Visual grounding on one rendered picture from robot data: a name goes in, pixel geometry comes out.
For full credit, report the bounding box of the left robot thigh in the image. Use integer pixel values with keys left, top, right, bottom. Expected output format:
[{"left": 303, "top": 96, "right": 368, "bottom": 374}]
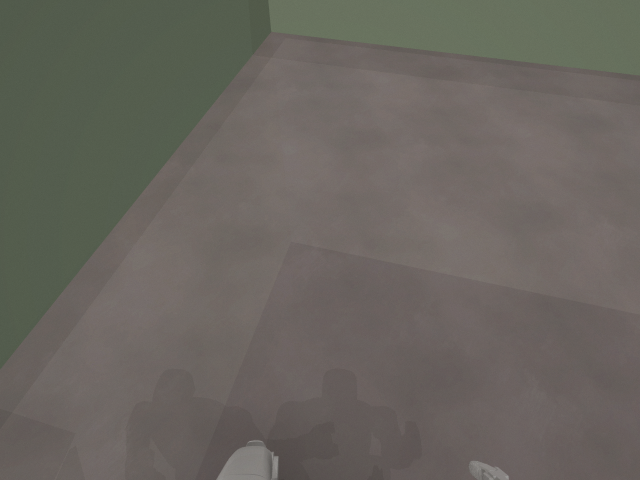
[{"left": 216, "top": 446, "right": 279, "bottom": 480}]

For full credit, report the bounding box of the left robot shin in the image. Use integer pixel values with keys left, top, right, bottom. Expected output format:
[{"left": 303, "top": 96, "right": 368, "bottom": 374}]
[{"left": 246, "top": 440, "right": 266, "bottom": 448}]

